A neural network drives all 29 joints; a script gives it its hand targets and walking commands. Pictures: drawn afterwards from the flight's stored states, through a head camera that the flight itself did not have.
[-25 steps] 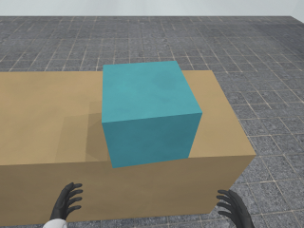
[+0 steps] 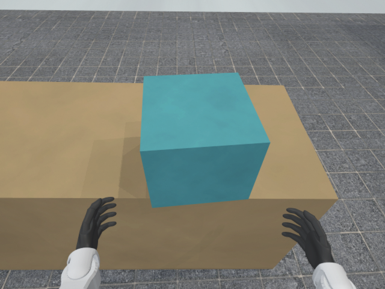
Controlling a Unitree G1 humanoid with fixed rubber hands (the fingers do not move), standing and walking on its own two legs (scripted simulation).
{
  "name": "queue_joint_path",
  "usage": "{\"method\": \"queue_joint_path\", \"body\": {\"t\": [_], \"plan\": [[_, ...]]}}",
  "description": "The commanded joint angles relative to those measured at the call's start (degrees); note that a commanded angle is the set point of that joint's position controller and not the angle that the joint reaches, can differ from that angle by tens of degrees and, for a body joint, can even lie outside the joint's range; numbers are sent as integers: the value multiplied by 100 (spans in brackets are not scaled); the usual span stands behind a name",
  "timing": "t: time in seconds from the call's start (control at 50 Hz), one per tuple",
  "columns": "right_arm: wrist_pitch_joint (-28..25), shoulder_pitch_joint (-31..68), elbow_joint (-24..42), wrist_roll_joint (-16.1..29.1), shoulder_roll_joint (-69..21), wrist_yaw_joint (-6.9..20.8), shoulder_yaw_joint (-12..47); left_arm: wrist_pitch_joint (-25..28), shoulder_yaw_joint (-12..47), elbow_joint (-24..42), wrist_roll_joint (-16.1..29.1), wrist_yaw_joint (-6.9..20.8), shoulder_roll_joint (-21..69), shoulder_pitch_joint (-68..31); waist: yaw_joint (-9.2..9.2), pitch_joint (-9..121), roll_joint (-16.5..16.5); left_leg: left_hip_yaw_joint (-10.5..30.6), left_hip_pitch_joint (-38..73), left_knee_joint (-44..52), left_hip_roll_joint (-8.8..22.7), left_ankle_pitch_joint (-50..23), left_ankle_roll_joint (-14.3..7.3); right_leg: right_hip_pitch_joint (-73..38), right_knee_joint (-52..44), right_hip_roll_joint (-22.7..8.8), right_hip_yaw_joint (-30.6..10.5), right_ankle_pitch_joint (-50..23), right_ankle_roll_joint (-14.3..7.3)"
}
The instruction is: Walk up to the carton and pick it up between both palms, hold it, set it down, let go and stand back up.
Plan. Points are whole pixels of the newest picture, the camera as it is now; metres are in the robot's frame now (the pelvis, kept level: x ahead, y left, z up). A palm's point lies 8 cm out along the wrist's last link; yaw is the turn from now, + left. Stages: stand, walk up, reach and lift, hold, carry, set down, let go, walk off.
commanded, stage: reach and lift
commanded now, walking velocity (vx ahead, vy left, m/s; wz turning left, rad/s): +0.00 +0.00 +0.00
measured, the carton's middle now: (196, 138) +0.51 +0.02 +0.02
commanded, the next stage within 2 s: none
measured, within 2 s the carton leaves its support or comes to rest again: neither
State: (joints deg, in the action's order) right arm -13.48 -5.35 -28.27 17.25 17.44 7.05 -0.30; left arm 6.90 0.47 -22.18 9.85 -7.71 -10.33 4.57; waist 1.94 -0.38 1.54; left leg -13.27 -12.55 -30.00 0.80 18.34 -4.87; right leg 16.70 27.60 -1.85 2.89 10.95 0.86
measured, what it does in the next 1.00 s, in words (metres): shifts its weight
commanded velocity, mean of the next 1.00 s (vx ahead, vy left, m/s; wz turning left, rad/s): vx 0.00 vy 0.00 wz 0.00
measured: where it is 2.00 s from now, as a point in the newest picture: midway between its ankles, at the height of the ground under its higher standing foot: outside the picture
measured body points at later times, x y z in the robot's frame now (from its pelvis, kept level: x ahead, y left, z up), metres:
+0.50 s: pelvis +0.01 -0.05 +0.01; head +0.00 -0.05 +0.46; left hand +0.30 +0.24 +0.06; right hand +0.35 -0.21 +0.04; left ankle -0.01 +0.05 -0.73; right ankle +0.04 -0.14 -0.73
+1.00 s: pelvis +0.02 -0.07 +0.01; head +0.04 -0.05 +0.46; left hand +0.36 +0.26 +0.11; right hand +0.43 -0.21 +0.10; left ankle -0.01 +0.05 -0.73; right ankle +0.04 -0.15 -0.73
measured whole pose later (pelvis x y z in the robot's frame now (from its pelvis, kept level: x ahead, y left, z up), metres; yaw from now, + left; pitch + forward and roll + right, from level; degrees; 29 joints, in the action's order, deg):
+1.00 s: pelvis +0.02 -0.07 +0.01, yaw +7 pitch +2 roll +0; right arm 6.7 26.5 -31.9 19.7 14.9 -6.6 1.1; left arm -10.8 -7.9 -35.0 14.6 3.9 -23.7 -29.8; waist 0.7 0.5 -1.6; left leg -2.8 -10.9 -22.5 1.3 13.5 0.0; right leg 12.3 20.3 2.1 5.0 10.1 -3.2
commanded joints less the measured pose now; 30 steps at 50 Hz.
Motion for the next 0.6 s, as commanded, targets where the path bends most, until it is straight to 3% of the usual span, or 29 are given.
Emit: {"method": "queue_joint_path", "body": {"t": [0.0, 0.04, 0.1, 0.14, 0.18, 0.24, 0.34, 0.42, 0.58], "plan": [[-734, 1019, 1069, 253, 1489, -42, -518, 245, -347, 1182, -32, 34, -552, -572, 216, 1374, -122, 1771, 1367, 623, 331, -4010, 1140, -523, -707, 723, -215, -1206, -458], [-643, 1080, 1059, 156, 1237, -35, -478, 315, -264, 630, 30, 46, -560, -1031, 122, 1034, -393, 1433, 815, 951, 180, -2297, 801, -732, -683, 593, -261, -879, -493], [-148, 1451, 335, 89, 910, 87, -380, 153, -75, 262, 55, 83, -448, -1775, 116, 369, -355, 1547, -330, 1562, 246, -116, 524, -1105, -728, 297, -465, 117, -390], [249, 1670, 5, 128, 871, 103, -329, -25, 72, 318, 61, 97, -499, -2302, 34, 220, -142, 1647, -662, 1726, 371, 448, 452, -1358, -709, 221, -565, 283, -391], [434, 1928, 90, 171, 871, 17, -382, -33, 85, 555, 245, 107, -738, -2678, -69, 474, -42, 1539, -663, 1625, 316, 235, 445, -1464, -702, 175, -633, 180, -394], [444, 2431, 511, 139, 732, -204, -415, 152, -76, 555, 588, 142, -1214, -3056, -120, 1175, -159, 1312, -418, 1281, 100, -659, 416, -1422, -621, 103, -704, -194, -331], [557, 2755, 256, 35, 438, -645, -180, 16, -651, -340, 345, 597, -1654, -3055, 108, 1563, -118, 1235, -312, 1034, -66, -1716, 417, -2032, -534, 56, -743, -1070, -260], [620, 3070, 512, 85, 481, -942, -64, -371, -909, -196, 342, 877, -1776, -3248, 147, 1632, -59, 1165, 42, 915, -127, -2447, 522, -2115, -597, 118, -640, -1548, -203], [1135, 3808, 965, 43, 414, -1198, -84, -1010, -815, -196, 674, 1117, -2015, -4135, -48, 1560, -317, 1134, 317, 949, -106, -2240, 424, -1645, -815, 140, -506, -1139, -105]]}}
